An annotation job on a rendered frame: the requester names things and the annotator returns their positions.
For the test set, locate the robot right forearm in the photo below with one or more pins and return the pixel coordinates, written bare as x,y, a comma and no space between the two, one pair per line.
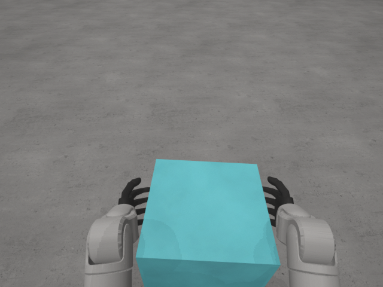
311,248

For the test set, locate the carton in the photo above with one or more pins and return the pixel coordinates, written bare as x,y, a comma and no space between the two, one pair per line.
206,224

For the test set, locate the robot left hand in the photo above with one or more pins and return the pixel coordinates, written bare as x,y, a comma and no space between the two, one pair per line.
128,195

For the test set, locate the robot right hand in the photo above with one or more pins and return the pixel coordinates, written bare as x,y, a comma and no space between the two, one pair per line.
282,197

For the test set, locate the robot left forearm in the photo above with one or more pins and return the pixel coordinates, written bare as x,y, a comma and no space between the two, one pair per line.
109,248

